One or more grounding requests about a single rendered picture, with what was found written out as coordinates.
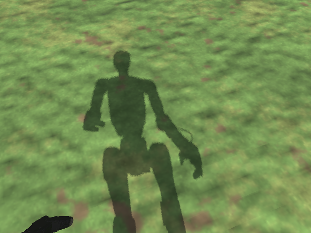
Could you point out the robot left hand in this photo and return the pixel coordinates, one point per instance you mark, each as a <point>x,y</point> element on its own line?
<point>47,224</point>

